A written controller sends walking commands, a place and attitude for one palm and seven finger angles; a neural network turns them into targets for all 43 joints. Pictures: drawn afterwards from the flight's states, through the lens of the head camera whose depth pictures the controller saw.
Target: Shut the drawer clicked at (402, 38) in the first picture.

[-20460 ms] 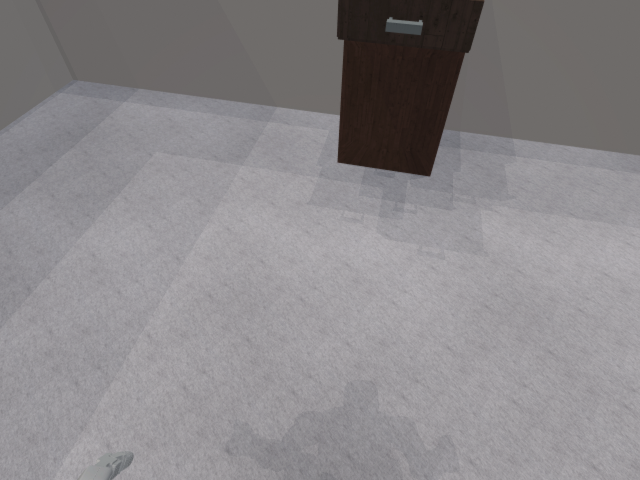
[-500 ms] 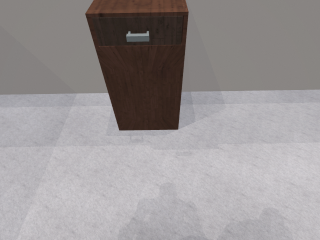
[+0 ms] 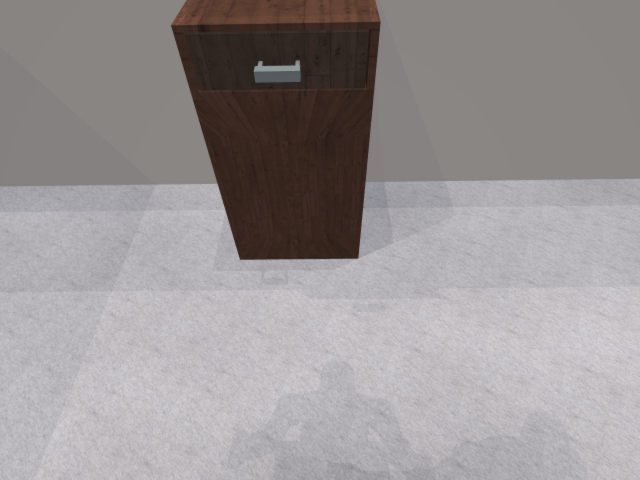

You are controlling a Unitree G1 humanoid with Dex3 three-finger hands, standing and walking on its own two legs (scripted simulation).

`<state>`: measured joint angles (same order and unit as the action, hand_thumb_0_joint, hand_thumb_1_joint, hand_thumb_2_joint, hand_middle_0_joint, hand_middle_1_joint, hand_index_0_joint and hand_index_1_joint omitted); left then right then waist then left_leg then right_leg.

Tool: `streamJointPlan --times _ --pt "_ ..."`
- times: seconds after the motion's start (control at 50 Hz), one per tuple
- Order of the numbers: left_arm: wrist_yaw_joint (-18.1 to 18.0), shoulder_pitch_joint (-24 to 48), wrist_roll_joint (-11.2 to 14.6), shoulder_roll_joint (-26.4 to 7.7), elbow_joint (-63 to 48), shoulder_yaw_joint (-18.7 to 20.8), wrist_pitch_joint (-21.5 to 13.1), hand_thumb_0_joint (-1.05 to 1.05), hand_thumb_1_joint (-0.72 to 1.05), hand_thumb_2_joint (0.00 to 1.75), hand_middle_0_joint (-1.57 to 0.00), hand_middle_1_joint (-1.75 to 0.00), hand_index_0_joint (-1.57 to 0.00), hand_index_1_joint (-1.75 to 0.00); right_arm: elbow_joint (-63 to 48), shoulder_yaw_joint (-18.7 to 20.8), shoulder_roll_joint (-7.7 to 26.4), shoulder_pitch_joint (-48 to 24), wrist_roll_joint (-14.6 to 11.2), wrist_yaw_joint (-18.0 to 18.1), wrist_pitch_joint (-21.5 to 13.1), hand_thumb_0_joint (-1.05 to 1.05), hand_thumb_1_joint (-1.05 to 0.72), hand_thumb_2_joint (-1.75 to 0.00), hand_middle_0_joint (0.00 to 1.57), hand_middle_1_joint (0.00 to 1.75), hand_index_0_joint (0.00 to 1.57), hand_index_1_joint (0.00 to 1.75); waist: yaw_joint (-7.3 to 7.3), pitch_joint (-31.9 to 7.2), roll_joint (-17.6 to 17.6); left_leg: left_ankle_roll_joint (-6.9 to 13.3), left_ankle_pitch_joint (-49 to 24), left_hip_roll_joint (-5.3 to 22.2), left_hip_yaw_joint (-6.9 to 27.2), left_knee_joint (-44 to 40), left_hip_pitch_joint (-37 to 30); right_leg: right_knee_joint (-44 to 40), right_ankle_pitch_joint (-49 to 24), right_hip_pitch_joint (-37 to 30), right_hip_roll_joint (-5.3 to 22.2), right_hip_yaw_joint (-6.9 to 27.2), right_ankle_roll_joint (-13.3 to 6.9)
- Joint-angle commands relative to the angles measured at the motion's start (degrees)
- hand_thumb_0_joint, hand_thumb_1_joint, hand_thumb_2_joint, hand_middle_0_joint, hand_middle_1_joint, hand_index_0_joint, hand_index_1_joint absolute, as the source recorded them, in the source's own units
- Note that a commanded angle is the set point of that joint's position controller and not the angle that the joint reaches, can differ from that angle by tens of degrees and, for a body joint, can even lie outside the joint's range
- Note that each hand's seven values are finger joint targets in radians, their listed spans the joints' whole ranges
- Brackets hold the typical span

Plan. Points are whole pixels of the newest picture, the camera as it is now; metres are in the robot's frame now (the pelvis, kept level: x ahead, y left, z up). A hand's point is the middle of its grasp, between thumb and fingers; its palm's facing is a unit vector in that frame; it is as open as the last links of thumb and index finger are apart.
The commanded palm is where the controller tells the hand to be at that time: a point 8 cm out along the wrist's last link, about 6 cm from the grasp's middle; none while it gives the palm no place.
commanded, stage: stand and wait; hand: left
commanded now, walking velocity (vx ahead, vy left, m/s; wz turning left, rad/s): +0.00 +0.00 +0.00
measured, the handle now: (278, 69) +0.98 +0.14 +0.03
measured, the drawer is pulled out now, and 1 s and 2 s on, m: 0.00 0.00 0.00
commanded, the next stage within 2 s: none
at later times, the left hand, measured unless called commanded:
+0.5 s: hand out of the picture +0.10 +0.23 -0.15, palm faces -0.01 -0.94 -0.33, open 7.4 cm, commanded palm none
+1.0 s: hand out of the picture +0.11 +0.23 -0.15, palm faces -0.01 -0.94 -0.33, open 7.4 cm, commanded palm none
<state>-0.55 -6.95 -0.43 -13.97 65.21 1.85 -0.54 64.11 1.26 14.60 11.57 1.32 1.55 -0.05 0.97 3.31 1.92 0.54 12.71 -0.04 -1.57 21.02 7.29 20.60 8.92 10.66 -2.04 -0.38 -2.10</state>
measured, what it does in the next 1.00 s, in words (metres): stands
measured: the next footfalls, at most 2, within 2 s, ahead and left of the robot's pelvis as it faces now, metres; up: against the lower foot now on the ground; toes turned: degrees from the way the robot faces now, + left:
none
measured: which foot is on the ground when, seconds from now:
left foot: down 0.00-1.00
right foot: down 0.00-1.00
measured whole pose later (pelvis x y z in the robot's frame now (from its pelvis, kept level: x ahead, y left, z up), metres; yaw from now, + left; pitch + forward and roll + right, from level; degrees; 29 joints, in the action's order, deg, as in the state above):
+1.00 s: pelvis +0.02 -0.01 +0.00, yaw +0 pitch -1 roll +0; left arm -0.1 -4.9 -0.3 -17.5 65.2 1.2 -1.0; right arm 64.5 0.7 18.4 8.2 1.2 0.9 0.0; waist 1.0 2.7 1.5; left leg -0.2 12.2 0.6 -1.2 17.0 3.7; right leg 17.0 8.8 7.3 -2.7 -0.7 -2.6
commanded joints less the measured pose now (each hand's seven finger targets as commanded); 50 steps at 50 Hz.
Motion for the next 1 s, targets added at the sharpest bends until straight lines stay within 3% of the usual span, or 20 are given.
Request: streamJointPlan --times 0.0,0.2,0.42,0.98 --pt "-0.67 1.28 -0.1 -10.63 -2.79 1.65 -1.31 0.0 0.9 0.9 -0.2 -0.3 -0.2 -0.3 -2.29 1.41 9.32 0.37 -0.18 0.31 -0.97 0.0 -0.9 -0.9 0.2 0.3 0.2 0.3 -0.14 -2.64 -2.01 1.49 -5.27 7.0 5.63 -4.61 0.52 -3.68 -4.08 -1.88 7.53 6.47 -1.08" --pt "-0.58 3.47 -0.09 -13.04 -3.48 1.69 -1.72 0.0 0.9 0.9 -0.2 -0.3 -0.2 -0.3 -2.83 1.45 11.86 -2.8 -0.23 0.11 -1.19 0.0 -0.9 -0.9 0.2 0.3 0.2 0.3 0.01 -5.22 -1.92 1.17 -9.79 7.19 5.53 -4.71 -2.04 -3.42 -10.13 -3.92 8.09 6.51 -0.97" --pt "-0.5 4.2 -0.09 -14.61 -3.6 1.63 -1.8 0.0 0.9 0.9 -0.2 -0.3 -0.2 -0.3 -3.18 1.39 13.63 -4.48 -0.33 -0.04 -1.07 0.0 -0.9 -0.9 0.2 0.3 0.2 0.3 -0.03 -5.63 -1.64 0.94 -9.98 7.22 5.38 -5.01 -3.13 -4.41 -10.74 -4.6 8.36 6.86 -0.8" --pt "-0.5 4.16 0.09 -15.29 -3.36 1.45 -2.0 0.0 0.9 0.9 -0.2 -0.3 -0.2 -0.3 -2.56 1.19 14.26 -3.85 -0.36 0.09 -1.28 0.0 -0.9 -0.9 0.2 0.3 0.2 0.3 0.01 -5.95 -2.06 0.7 -11.65 7.56 5.23 -5.79 -3.83 -4.87 -13.71 -6.36 8.56 6.78 -0.83"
